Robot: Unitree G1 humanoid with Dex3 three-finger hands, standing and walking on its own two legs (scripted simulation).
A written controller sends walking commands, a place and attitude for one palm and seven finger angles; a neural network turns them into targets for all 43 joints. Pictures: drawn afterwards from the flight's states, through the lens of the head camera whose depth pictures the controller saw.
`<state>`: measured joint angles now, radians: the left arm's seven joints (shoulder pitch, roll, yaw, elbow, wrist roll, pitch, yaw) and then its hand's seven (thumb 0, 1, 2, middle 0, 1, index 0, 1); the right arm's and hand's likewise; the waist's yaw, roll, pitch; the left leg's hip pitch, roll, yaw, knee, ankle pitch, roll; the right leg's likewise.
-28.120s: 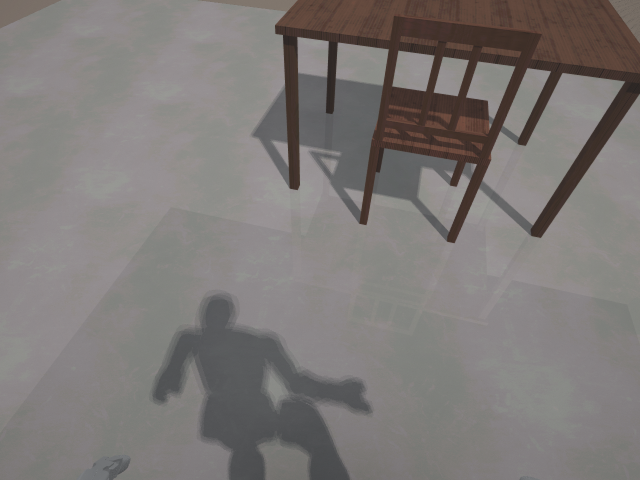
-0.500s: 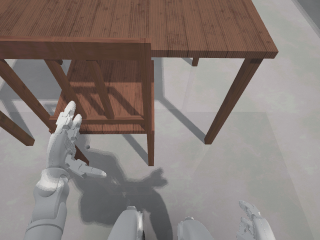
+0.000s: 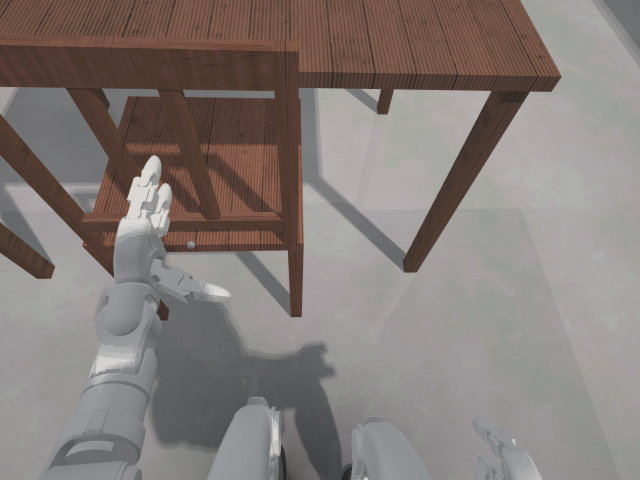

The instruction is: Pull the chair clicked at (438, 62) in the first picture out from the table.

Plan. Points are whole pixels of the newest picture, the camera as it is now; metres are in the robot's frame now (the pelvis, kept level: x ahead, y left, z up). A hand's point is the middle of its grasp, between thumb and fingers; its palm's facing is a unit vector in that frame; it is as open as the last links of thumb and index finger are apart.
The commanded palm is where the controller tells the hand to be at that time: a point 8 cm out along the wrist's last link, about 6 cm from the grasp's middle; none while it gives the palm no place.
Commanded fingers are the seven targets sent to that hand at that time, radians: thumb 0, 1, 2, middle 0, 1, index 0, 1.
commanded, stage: aim the fingers beside a spindle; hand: left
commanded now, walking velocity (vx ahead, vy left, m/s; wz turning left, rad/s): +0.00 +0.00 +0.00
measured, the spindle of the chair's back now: (124, 164) +0.53 +0.29 +0.01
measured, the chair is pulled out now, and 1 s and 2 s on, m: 0.00 0.00 0.00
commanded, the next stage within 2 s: push the fingers through the gap in 1.90 s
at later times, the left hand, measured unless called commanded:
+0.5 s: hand (197, 252) +0.38 +0.16 +0.02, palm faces +0.04 -1.00 -0.04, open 16.9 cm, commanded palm +0.37 +0.21 +0.03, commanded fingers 0.00 -0.50 0.30 -0.06 -0.08 -0.06 -0.08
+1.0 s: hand (194, 256) +0.38 +0.16 +0.02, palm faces +0.06 -1.00 -0.04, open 16.9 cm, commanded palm +0.36 +0.21 +0.03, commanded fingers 0.00 -0.50 0.30 -0.06 -0.08 -0.06 -0.08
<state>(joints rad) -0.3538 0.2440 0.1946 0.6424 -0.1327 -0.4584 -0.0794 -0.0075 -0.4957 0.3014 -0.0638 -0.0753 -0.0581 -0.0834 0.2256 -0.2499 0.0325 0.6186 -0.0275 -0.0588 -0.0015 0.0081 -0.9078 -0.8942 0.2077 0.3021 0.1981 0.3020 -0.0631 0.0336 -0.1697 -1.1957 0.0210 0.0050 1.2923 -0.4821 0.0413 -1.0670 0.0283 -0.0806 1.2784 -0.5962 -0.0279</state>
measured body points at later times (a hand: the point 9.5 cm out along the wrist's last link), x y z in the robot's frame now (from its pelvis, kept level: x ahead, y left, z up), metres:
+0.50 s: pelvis +0.01 -0.01 +0.00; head +0.12 +0.00 +0.44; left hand +0.38 +0.22 +0.03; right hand +0.14 -0.26 -0.11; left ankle +0.07 +0.09 -0.62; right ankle +0.01 -0.11 -0.62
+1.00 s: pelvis +0.01 -0.01 +0.00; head +0.12 +0.00 +0.44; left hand +0.37 +0.22 +0.03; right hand +0.14 -0.26 -0.11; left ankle +0.07 +0.09 -0.62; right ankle +0.01 -0.11 -0.62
